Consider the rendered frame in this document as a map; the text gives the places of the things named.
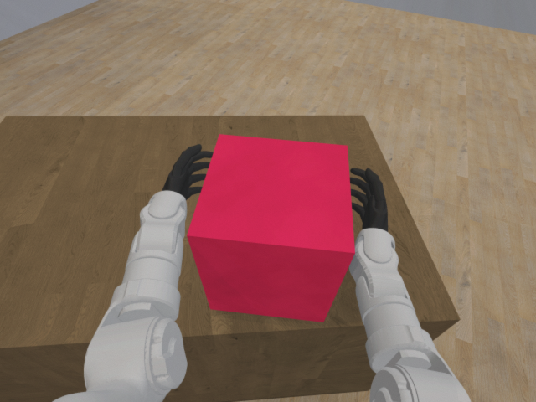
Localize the pedestal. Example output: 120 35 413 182
0 116 461 402

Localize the right robot hand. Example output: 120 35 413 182
350 168 388 232

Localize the robot right upper arm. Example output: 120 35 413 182
369 364 471 402

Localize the robot left upper arm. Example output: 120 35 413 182
52 316 188 402

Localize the left robot hand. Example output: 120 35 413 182
162 144 213 200

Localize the carton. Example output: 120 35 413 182
187 134 355 322

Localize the robot left forearm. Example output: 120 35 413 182
84 191 187 387

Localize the robot right forearm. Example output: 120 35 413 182
349 228 471 401

